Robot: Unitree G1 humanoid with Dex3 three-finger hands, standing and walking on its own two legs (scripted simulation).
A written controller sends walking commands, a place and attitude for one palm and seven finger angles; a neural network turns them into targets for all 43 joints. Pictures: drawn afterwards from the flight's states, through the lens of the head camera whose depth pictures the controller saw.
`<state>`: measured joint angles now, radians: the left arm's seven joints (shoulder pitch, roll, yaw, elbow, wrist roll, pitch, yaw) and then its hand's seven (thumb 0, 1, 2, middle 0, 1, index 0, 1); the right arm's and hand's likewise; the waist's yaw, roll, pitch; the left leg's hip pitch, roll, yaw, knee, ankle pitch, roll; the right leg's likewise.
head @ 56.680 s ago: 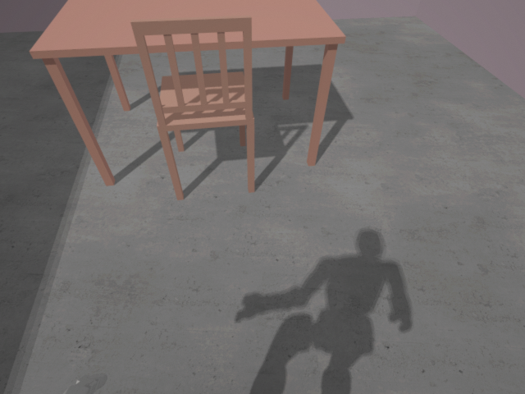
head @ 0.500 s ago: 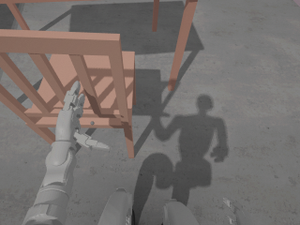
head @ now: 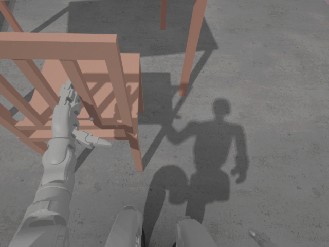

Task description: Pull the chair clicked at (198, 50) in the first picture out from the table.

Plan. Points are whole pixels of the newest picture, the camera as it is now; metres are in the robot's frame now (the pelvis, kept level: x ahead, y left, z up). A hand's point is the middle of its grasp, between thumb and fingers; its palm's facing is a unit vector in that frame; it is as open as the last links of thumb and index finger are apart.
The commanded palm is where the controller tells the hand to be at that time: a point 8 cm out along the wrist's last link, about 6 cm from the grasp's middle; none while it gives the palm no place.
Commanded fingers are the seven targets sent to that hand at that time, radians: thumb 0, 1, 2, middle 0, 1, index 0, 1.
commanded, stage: push the fingers through the gap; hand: left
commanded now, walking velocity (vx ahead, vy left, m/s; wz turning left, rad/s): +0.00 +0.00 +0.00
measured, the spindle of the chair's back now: (50, 96) +0.48 +0.29 +0.03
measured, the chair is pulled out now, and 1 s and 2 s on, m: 0.29 0.29 0.31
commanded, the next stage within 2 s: hook a spindle and tug to test in 0.64 s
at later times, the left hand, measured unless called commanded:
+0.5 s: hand (90, 111) +0.44 +0.18 +0.02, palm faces +0.02 -1.00 -0.03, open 16.9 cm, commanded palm +0.41 +0.23 +0.03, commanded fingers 0.00 -0.50 0.30 -0.06 -0.08 -0.06 -0.08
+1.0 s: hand (91, 113) +0.43 +0.18 +0.03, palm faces +0.02 -1.00 -0.03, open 16.2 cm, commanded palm +0.41 +0.22 +0.03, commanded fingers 0.00 -0.50 0.30 -0.31 -0.85 -0.31 -0.85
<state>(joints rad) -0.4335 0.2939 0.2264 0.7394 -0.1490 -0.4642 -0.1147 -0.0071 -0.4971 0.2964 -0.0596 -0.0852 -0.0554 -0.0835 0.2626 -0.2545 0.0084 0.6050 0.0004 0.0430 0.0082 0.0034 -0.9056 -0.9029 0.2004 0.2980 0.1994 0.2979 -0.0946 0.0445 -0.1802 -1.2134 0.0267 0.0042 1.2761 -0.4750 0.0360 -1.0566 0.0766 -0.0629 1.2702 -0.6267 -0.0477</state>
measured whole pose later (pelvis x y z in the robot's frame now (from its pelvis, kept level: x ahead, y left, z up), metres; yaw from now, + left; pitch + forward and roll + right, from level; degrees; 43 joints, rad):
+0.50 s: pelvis +0.00 +0.01 +0.00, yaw -1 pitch +25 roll -4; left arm -0.54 0.33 0.28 0.86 -0.14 -0.46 -0.15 -0.01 -0.50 0.30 -0.06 -0.09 -0.06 -0.08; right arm 0.29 -0.26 0.01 0.61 0.00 0.08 0.02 0.00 -0.91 -0.90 0.20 0.30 0.20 0.30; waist -0.12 0.05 -0.17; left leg -1.25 0.03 0.01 1.28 -0.47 0.05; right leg -1.09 0.08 -0.06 1.27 -0.62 -0.03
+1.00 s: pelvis +0.00 +0.02 +0.00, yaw +0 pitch +24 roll -5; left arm -0.54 0.28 0.22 0.85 -0.11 -0.50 -0.09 -0.01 -0.50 0.30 -0.15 -0.38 -0.15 -0.38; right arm 0.27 -0.25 0.01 0.60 -0.02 0.09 0.03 0.00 -0.91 -0.90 0.20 0.30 0.20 0.30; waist -0.11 0.05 -0.18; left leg -1.24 0.02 0.01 1.28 -0.47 0.06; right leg -1.07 0.07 -0.06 1.25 -0.61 -0.02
